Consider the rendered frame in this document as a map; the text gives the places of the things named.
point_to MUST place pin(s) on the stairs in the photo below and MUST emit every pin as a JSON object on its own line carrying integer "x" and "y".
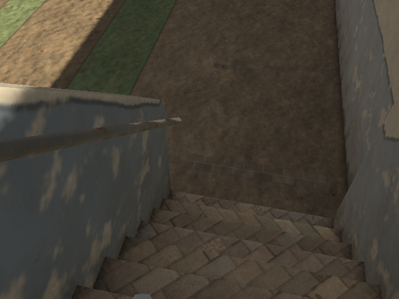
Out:
{"x": 199, "y": 247}

